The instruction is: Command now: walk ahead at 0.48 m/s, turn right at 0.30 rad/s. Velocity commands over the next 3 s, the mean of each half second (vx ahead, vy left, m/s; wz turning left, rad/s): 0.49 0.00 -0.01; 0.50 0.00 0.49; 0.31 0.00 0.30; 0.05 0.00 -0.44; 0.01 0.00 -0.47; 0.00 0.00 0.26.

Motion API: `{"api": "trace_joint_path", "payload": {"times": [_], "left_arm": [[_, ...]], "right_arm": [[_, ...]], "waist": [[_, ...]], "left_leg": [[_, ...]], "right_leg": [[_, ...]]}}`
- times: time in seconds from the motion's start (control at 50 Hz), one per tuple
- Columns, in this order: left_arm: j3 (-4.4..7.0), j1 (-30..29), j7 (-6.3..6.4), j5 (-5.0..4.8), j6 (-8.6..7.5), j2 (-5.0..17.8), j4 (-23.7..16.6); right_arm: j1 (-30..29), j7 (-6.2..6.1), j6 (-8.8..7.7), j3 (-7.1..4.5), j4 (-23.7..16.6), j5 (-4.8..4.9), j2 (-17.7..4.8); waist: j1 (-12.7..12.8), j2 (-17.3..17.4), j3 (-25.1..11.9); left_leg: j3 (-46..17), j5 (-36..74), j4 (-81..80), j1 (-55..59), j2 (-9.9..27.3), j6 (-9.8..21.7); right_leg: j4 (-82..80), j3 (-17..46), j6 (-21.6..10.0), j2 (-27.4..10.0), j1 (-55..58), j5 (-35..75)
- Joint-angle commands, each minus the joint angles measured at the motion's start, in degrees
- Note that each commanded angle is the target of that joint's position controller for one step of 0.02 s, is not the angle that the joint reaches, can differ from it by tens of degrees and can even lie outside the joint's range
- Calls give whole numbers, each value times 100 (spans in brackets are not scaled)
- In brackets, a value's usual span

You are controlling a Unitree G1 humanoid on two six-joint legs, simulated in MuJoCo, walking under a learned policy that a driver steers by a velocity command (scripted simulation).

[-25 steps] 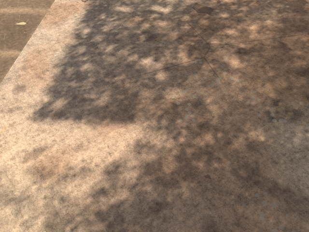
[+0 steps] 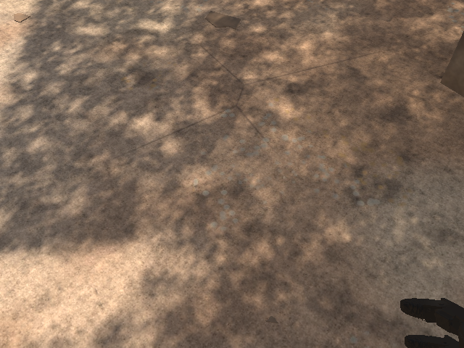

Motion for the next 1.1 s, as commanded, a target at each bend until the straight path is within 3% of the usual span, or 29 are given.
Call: {"api": "trace_joint_path", "payload": {"times": [0.02, 0.06, 0.1, 0.14, 0.24, 0.3, 0.36, 0.4, 0.42, 0.44, 0.46, 0.48, 0.5, 0.52, 0.54, 0.58, 0.66, 0.74, 0.84, 0.9, 0.92, 0.94, 0.96, 0.98, 1.0, 1.02, 1.04, 1.06, 1.1], "left_arm": [[52, 73, -47, -135, -198, 690, -521], [44, -780, -70, 27, -245, 657, -737], [33, -718, -116, 51, -234, 479, -719], [-39, -713, -138, 66, -204, 265, -712], [-186, -1630, -201, 123, -296, 86, -937], [-176, -2205, -253, 73, -356, 157, -1117], [-90, -2306, -301, 46, -420, 367, -1199], [38, -1674, -274, 54, -450, 569, -1031], [171, -910, -216, 102, -456, 845, -867], [287, 104, -140, 202, -418, 1338, -785], [313, 212, -191, 253, -355, 1527, -682], [178, 9, -213, 189, -358, 946, -714], [89, -306, -210, 138, -372, 685, -713], [31, -676, -226, 165, -389, 534, -720], [-1, -934, -239, 185, -408, 378, -693], [14, -1129, -224, 225, -493, 312, -609], [110, -1084, -155, 215, -562, 484, -379], [172, -989, -88, 187, -497, 691, -233], [262, -610, -64, 48, -334, 924, 18], [331, -673, -20, -16, -202, 1174, 20], [339, -747, -2, -36, -147, 1221, -1], [286, -758, 23, -28, -140, 1119, -32], [111, -495, 16, 196, -193, 558, -220], [-56, -362, -51, 192, -398, 222, -488], [66, -1052, -132, -17, -566, 778, -602], [54, -1339, -160, -122, -657, 786, -717], [42, -1335, -110, -8, -689, 702, -650], [89, -1266, -74, 132, -656, 763, -589], [108, -1106, -87, 203, -523, 724, -563]], "right_arm": [[1799, -27, 32, -320, 181, 118, -849], [1253, -53, 119, -218, 178, 38, -624], [1081, -60, 103, -153, 220, -27, -496], [1131, -64, 65, -171, 325, 46, -583], [1322, -103, 114, -247, 512, 136, -980], [1777, -105, 194, -253, 702, 225, -1087], [1926, -133, 297, -271, 786, 238, -1189], [1885, -154, 361, -243, 805, 213, -1159], [1900, -150, 354, -155, 779, 157, -921], [1927, -154, 332, 23, 573, -33, -430], [2629, -164, 244, 95, 492, 191, -158], [2316, -184, 244, -71, 601, 314, -819], [1850, -178, 256, -141, 490, 323, -987], [1679, -196, 293, -137, 484, 267, -888], [1592, -193, 342, -155, 464, 209, -811], [1675, -158, 462, -139, 469, 231, -586], [1282, -134, 574, -109, 249, 181, -408], [631, 14, 533, -37, 30, 166, -302], [-118, 171, 536, -23, -375, 176, -358], [239, 198, 580, -170, -441, 161, -633], [901, 173, 599, -296, -297, 177, -836], [1872, 86, 634, -496, -36, 190, -1181], [2366, -48, 692, -650, 87, 214, -1756], [2074, -16, 595, -609, -161, 201, -1984], [2059, 37, 510, -460, -185, 175, -1464], [1898, 39, 442, -394, -139, 149, -1245], [1527, 34, 411, -346, -160, 153, -1101], [1224, 13, 396, -285, -226, 120, -897], [1031, -34, 379, -265, -321, 60, -857]], "waist": [[-899, 1106, -1127], [-707, 438, -179], [-429, 652, -62], [-366, 704, -22], [-618, 519, 134], [-823, 487, 204], [-717, 555, 180], [-291, 572, -127], [82, 451, -648], [425, -494, -1665], [68, -2027, -2207], [205, -1107, -1541], [165, -781, -894], [-19, -450, -600], [-160, -468, -324], [-357, -538, -190], [-405, -193, 74], [-203, -107, 275], [-14, -62, 510], [-377, -332, 55], [-774, -331, -316], [-1271, -171, -814], [-1168, 995, -1246], [-746, 1623, -2109], [-1119, 803, -1875], [-1008, 658, -1114], [-708, 180, -648], [-501, 250, -469], [-299, 418, -396]], "left_leg": [[-3981, -2516, -1449, 4192, 2365, 1347], [-2656, -1417, -1674, 2662, 1902, 1132], [-2040, -705, -1950, 1955, 1593, 1066], [-1648, -293, -2161, 1680, 1545, 1172], [-765, 375, -2313, 1449, 1351, 1066], [-836, 351, -2139, 1554, 1407, 980], [-1138, 233, -1770, 1924, 1603, 814], [-1065, 859, -1035, 1865, 1439, 600], [-807, 990, 42, 1477, 1086, 391], [-408, -667, 2027, 409, 591, 101], [-427, -2803, 3558, -1223, 74, -84], [-796, -2521, 4208, -1731, 375, -101], [-713, -1976, 4234, -1910, 579, -64], [-636, -1529, 4077, -1678, 784, -100], [-636, -1232, 3819, -1534, 915, -130], [-599, -889, 3665, -1118, 1038, -180], [-650, -238, 2979, -1464, 1058, -290], [-295, 780, 1606, -1232, 974, -224], [108, 479, 745, -1267, 838, 75], [589, -380, 666, -358, 318, 415], [718, -449, 514, 508, 54, 578], [568, -163, 195, 2047, -114, 802], [-1450, -216, 61, 3847, 1073, 1319], [-4714, -1440, -1001, 4926, 2183, 2343], [-4472, -1658, -1431, 4769, 2157, 2028], [-3639, -1351, -1449, 4035, 1964, 1806], [-2985, -724, -1439, 3152, 1689, 1597], [-2519, -95, -1487, 2535, 1479, 1485], [-2217, 598, -1696, 1908, 1294, 1515]], "right_leg": [[3096, -39, 135, -258, -3739, 45], [2640, -423, 105, -667, -3564, 738], [2130, -537, 111, -933, -3074, 1028], [1674, -710, 180, -1014, -2994, 1129], [-245, -1006, 294, -982, -2664, 2562], [-954, -1061, 351, -780, -2316, 2962], [-1440, -998, 245, -658, -2003, 2674], [-1780, -1152, 72, -512, -932, 2417], [-1753, -989, -119, -751, 251, 2407], [-1621, 328, -482, -2060, 1856, 2417], [-2493, 2707, -1205, -2938, 2779, 906], [-2763, 2540, -1056, -2714, 2265, 206], [-2807, 1625, -870, -2531, 1649, 452], [-2936, 1028, -778, -2279, 1039, 1088], [-3114, 530, -751, -2072, 595, 1571], [-3422, -123, -742, -1924, 108, 2239], [-3666, -963, -835, -1965, 85, 3201], [-3769, -1731, -703, -1842, 167, 3288], [-3490, -2152, -541, -2066, 946, 3755], [-2357, -2416, -359, -2055, 1265, 6347], [-1413, -2532, -262, -1943, 1118, 6903], [-70, -2637, -50, -1712, 363, 6416], [1943, -2624, 267, -1190, -1621, 2791], [3474, -1367, 466, -100, -3300, -621], [3631, -632, 354, -433, -3927, -281], [3286, -727, 225, -651, -4069, 226], [2752, -741, 215, -903, -3778, 648], [2300, -719, 250, -1063, -3381, 913], [1960, -744, 379, -1117, -2923, 1192]]}}
Next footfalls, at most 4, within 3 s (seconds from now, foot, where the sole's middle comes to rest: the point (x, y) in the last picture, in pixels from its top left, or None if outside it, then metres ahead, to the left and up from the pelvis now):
0.42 right None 0.38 -0.16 -0.76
0.94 left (215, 286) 0.63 0.13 -0.76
1.40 right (240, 203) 0.94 0.08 -0.76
1.80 left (179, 232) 0.81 0.27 -0.76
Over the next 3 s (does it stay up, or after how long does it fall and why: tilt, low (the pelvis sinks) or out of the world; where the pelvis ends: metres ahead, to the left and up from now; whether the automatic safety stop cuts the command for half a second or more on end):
stays up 0.79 0.12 0.01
